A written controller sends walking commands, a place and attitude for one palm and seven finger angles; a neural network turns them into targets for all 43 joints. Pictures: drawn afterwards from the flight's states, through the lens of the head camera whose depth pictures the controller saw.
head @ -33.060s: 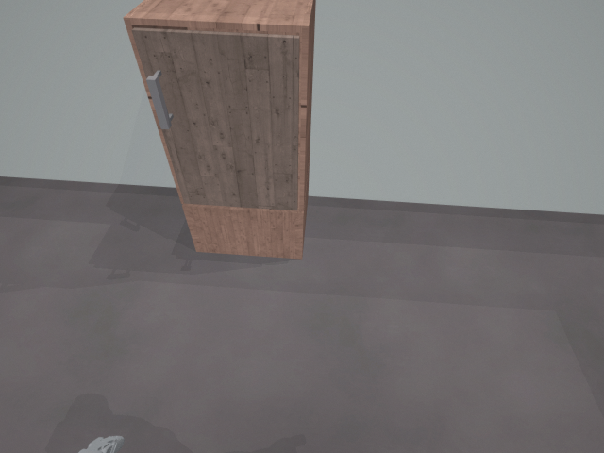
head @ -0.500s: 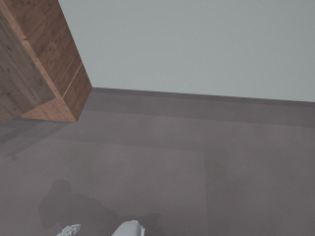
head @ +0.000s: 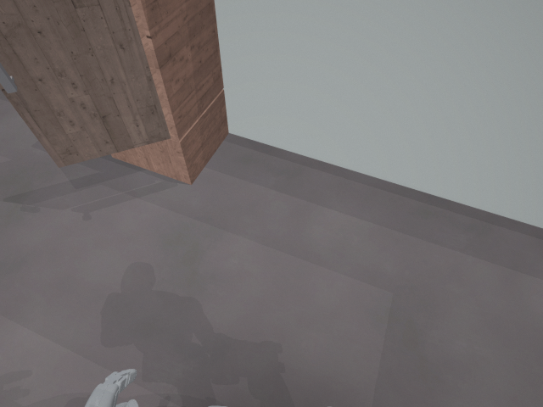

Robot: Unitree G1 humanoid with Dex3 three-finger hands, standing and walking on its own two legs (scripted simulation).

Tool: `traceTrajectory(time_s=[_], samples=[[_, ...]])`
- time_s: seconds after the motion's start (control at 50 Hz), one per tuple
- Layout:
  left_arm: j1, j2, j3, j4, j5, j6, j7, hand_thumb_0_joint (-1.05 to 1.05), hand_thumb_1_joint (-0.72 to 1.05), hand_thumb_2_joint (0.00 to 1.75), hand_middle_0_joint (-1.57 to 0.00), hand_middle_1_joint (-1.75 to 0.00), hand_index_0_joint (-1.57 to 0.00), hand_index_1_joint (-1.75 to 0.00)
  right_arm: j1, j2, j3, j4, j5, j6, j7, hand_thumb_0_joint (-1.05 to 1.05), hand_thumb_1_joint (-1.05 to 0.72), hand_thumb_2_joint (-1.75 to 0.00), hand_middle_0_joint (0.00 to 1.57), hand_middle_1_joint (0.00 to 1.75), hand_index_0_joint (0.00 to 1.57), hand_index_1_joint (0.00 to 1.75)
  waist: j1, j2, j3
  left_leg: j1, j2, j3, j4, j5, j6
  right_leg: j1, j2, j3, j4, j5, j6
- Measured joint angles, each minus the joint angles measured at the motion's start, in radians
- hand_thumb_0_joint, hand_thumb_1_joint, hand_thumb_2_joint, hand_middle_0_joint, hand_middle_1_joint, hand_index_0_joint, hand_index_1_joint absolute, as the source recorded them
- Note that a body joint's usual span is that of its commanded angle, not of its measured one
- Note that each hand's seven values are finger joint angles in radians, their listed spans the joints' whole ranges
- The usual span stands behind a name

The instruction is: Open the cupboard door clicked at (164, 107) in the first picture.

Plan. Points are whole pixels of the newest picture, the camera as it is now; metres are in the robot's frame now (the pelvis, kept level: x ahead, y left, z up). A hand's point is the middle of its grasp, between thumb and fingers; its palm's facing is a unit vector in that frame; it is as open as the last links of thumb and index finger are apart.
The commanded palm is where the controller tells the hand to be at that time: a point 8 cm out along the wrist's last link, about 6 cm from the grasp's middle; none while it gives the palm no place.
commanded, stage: turn to face it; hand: left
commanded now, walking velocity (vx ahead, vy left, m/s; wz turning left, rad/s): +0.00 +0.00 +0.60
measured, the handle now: out of the picture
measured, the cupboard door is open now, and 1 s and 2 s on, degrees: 46 46 46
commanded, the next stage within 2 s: take the last steps up to it in 0.60 s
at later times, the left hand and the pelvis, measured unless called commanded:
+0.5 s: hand out of the picture +0.02 +0.23 -0.18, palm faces +0.28 -0.93 -0.23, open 7.4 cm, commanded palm none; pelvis +0.02 +0.01 +0.00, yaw +15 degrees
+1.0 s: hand out of the picture -0.03 +0.19 -0.17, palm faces +0.48 -0.86 -0.17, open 7.3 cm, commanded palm none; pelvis +0.05 +0.02 +0.00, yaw +25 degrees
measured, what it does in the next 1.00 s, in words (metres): steps on the spot, turning left: right foot, then left foot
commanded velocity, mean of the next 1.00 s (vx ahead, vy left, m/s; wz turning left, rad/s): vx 0.10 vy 0.04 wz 0.31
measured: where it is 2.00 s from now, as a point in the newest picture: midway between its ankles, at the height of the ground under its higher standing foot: (211, 359)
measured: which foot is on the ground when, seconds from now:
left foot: down 0.00-0.02, up 0.04-0.32, down 0.34-0.66, up 0.68-1.00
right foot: up 0.00-0.00, down 0.02-0.32, up 0.34-0.64, down 0.66-1.00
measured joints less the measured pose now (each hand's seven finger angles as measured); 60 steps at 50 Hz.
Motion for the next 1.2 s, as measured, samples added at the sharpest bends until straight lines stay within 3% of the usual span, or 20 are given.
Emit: traceTrajectory(time_s=[0.04, 0.08, 0.12, 0.16, 0.28, 0.32, 0.34, 0.4, 0.48, 0.58, 0.66, 0.72, 0.8, 0.86, 0.96, 1.02, 1.04, 1.08, 1.14, 1.2], samples=[[0.009, 0.003, -0.001, -0.014, 0.006, -0.020, 0.004, 0.00, 0.91, 0.90, -0.20, -0.30, -0.20, -0.30, 0.007, -0.004, -0.009, 0.002, 0.008, 0.009, 0.003, 0.01, -0.90, -0.90, 0.20, 0.30, 0.21, 0.30, 0.005, -0.007, -0.013, -0.039, -0.018, -0.001, 0.081, -0.069, -0.012, 0.047, -0.010, 0.002, -0.126, 0.091, -0.032], [0.010, -0.015, -0.008, -0.009, 0.012, -0.024, 0.009, 0.00, 0.91, 0.90, -0.20, -0.30, -0.20, -0.30, -0.001, -0.023, -0.024, 0.008, 0.010, 0.021, 0.008, 0.01, -0.90, -0.90, 0.20, 0.30, 0.21, 0.30, -0.004, 0.014, 0.001, -0.101, -0.016, 0.026, 0.280, -0.203, -0.015, 0.057, -0.018, -0.029, -0.099, 0.083, -0.053], [0.024, -0.032, -0.015, -0.007, 0.014, -0.021, 0.012, 0.00, 0.91, 0.90, -0.20, -0.30, -0.20, -0.30, -0.003, -0.038, -0.034, 0.014, 0.007, 0.029, 0.015, 0.01, -0.91, -0.90, 0.20, 0.30, 0.21, 0.30, -0.010, 0.021, 0.002, -0.152, -0.008, 0.070, 0.457, -0.227, -0.021, 0.084, -0.034, -0.058, -0.115, 0.067, -0.054], [0.042, -0.040, -0.018, -0.003, 0.015, -0.019, 0.013, 0.00, 0.91, 0.90, -0.20, -0.30, -0.20, -0.30, -0.009, -0.041, -0.038, 0.018, 0.006, 0.035, 0.022, 0.01, -0.91, -0.90, 0.20, 0.30, 0.20, 0.30, -0.012, 0.008, 0.000, -0.168, 0.009, 0.113, 0.527, -0.221, -0.033, 0.110, -0.051, -0.077, -0.145, 0.071, -0.049], [0.083, -0.040, -0.022, 0.018, 0.020, -0.028, 0.006, 0.00, 0.91, 0.90, -0.20, -0.30, -0.20, -0.30, -0.037, -0.029, -0.024, 0.004, 0.013, 0.021, 0.028, 0.01, -0.91, -0.90, 0.20, 0.30, 0.20, 0.30, 0.008, -0.058, 0.014, -0.061, 0.029, 0.190, 0.228, -0.187, -0.041, 0.133, -0.105, -0.125, -0.151, 0.060, -0.029], [0.105, -0.037, -0.021, 0.027, 0.013, -0.025, 0.002, 0.00, 0.91, 0.90, -0.20, -0.30, -0.20, -0.30, -0.043, -0.033, -0.017, -0.010, 0.013, 0.005, 0.028, 0.01, -0.91, -0.90, 0.20, 0.30, 0.20, 0.30, 0.012, -0.059, 0.009, 0.002, 0.030, 0.193, 0.066, -0.060, -0.025, 0.113, -0.115, -0.142, -0.091, 0.023, -0.013], [0.112, -0.034, -0.019, 0.032, 0.008, -0.019, -0.001, 0.00, 0.91, 0.90, -0.20, -0.30, -0.20, -0.30, -0.043, -0.035, -0.016, -0.017, 0.010, -0.007, 0.027, 0.01, -0.91, -0.90, 0.20, 0.30, 0.20, 0.30, 0.010, -0.054, 0.002, 0.002, 0.032, 0.179, 0.043, 0.014, 0.004, 0.084, -0.116, -0.143, -0.023, -0.009, -0.002], [0.102, -0.007, -0.009, 0.062, 0.005, 0.017, 0.007, 0.00, 0.91, 0.90, -0.20, -0.30, -0.20, -0.30, -0.054, -0.009, -0.002, -0.020, 0.003, -0.023, 0.013, 0.01, -0.91, -0.90, 0.20, 0.30, 0.20, 0.30, 0.023, -0.083, 0.010, -0.013, 0.016, 0.171, 0.097, -0.056, 0.044, -0.013, -0.094, -0.060, 0.226, -0.161, 0.006], [0.073, 0.002, 0.000, 0.079, 0.006, 0.029, 0.005, 0.00, 0.91, 0.90, -0.20, -0.30, -0.20, -0.30, -0.044, 0.011, 0.015, -0.016, -0.004, -0.029, -0.008, 0.01, -0.91, -0.90, 0.20, 0.30, 0.20, 0.30, 0.024, -0.058, 0.008, 0.009, 0.021, 0.129, 0.037, -0.040, 0.032, -0.077, -0.051, -0.031, 0.327, -0.138, 0.002], [0.048, -0.006, -0.003, 0.067, 0.002, 0.013, 0.002, 0.00, 0.91, 0.90, -0.20, -0.30, -0.20, -0.30, -0.030, 0.022, 0.024, 0.009, -0.004, -0.024, -0.013, 0.00, -0.91, -0.90, 0.20, 0.30, 0.21, 0.30, 0.023, -0.019, 0.002, 0.036, 0.023, 0.089, -0.024, -0.001, 0.023, -0.040, -0.021, -0.023, 0.162, -0.098, -0.005], [0.057, -0.011, -0.009, 0.055, 0.004, -0.015, 0.002, 0.00, 0.91, 0.90, -0.20, -0.30, -0.20, -0.30, -0.012, 0.027, 0.020, 0.028, 0.006, -0.011, -0.007, 0.01, -0.90, -0.90, 0.20, 0.30, 0.21, 0.30, 0.023, -0.015, -0.024, 0.020, 0.007, 0.075, 0.019, -0.024, 0.000, 0.075, -0.012, -0.023, -0.120, 0.073, -0.026], [0.062, -0.037, -0.019, 0.068, 0.014, -0.028, 0.005, 0.00, 0.91, 0.90, -0.20, -0.30, -0.20, -0.30, -0.011, 0.009, 0.004, 0.046, 0.013, 0.009, 0.000, 0.01, -0.90, -0.90, 0.20, 0.30, 0.21, 0.30, 0.017, 0.013, -0.025, -0.044, 0.004, 0.076, 0.227, -0.203, -0.005, 0.089, -0.012, -0.048, -0.109, 0.067, -0.064], [0.092, -0.066, -0.023, 0.074, 0.017, -0.037, 0.005, 0.00, 0.91, 0.90, -0.20, -0.30, -0.20, -0.30, -0.002, -0.004, -0.011, 0.068, 0.008, 0.019, 0.013, 0.01, -0.91, -0.90, 0.20, 0.30, 0.21, 0.30, 0.018, 0.004, -0.031, -0.104, 0.010, 0.123, 0.449, -0.210, -0.016, 0.140, -0.030, -0.073, -0.178, 0.085, -0.065], [0.118, -0.074, -0.023, 0.088, 0.020, -0.055, -0.002, 0.00, 0.91, 0.90, -0.20, -0.30, -0.20, -0.30, 0.006, -0.006, -0.015, 0.076, 0.006, 0.015, 0.025, 0.01, -0.91, -0.90, 0.20, 0.30, 0.20, 0.30, 0.025, -0.020, -0.034, -0.096, 0.027, 0.158, 0.404, -0.191, -0.025, 0.174, -0.049, -0.090, -0.233, 0.105, -0.057], [0.167, -0.063, -0.011, 0.126, 0.025, -0.066, -0.014, 0.00, 0.91, 0.90, -0.20, -0.30, -0.20, -0.30, 0.000, -0.004, -0.012, 0.074, 0.006, -0.002, 0.039, 0.01, -0.91, -0.90, 0.20, 0.30, 0.20, 0.30, 0.051, -0.062, -0.033, -0.040, 0.043, 0.196, 0.177, -0.165, -0.023, 0.203, -0.089, -0.116, -0.252, 0.095, -0.028], [0.207, -0.048, 0.000, 0.155, 0.019, -0.054, -0.021, 0.00, 0.91, 0.90, -0.21, -0.30, -0.20, -0.30, 0.004, -0.008, -0.004, 0.055, 0.004, -0.034, 0.036, 0.01, -0.91, -0.90, 0.20, 0.30, 0.20, 0.30, 0.054, -0.069, -0.046, 0.032, 0.042, 0.207, -0.017, -0.081, 0.002, 0.179, -0.112, -0.125, -0.164, 0.031, -0.009], [0.213, -0.043, 0.003, 0.165, 0.016, -0.043, -0.022, 0.00, 0.91, 0.90, -0.21, -0.30, -0.20, -0.30, 0.004, -0.008, -0.005, 0.046, 0.000, -0.048, 0.030, 0.01, -0.91, -0.90, 0.20, 0.30, 0.20, 0.30, 0.051, -0.066, -0.047, 0.023, 0.039, 0.205, -0.013, 0.006, 0.021, 0.145, -0.115, -0.117, -0.070, -0.036, -0.012], [0.210, -0.026, 0.007, 0.188, 0.018, -0.019, -0.021, 0.00, 0.91, 0.90, -0.20, -0.30, -0.20, -0.30, 0.008, 0.009, 0.001, 0.039, -0.004, -0.067, 0.014, 0.01, -0.91, -0.90, 0.20, 0.30, 0.20, 0.30, 0.052, -0.077, -0.041, 0.026, 0.030, 0.221, 0.028, -0.008, 0.047, 0.050, -0.104, -0.070, 0.169, -0.122, -0.031], [0.185, -0.014, 0.010, 0.198, 0.022, -0.010, -0.022, 0.01, 0.91, 0.90, -0.20, -0.30, -0.20, -0.30, 0.047, 0.034, 0.015, 0.045, -0.007, -0.082, -0.001, 0.00, -0.91, -0.90, 0.20, 0.30, 0.20, 0.30, 0.040, -0.071, -0.050, 0.075, 0.022, 0.222, -0.022, -0.039, 0.058, -0.073, -0.083, -0.059, 0.370, -0.083, -0.050], [0.143, -0.019, 0.004, 0.178, 0.022, -0.021, -0.029, 0.01, 0.91, 0.90, -0.20, -0.30, -0.20, -0.30, 0.091, 0.050, 0.028, 0.081, -0.006, -0.091, -0.008, 0.00, -0.91, -0.90, 0.20, 0.30, 0.20, 0.30, 0.037, -0.050, -0.050, 0.140, 0.013, 0.216, -0.112, -0.011, 0.058, -0.136, -0.078, -0.065, 0.350, 0.003, -0.052]])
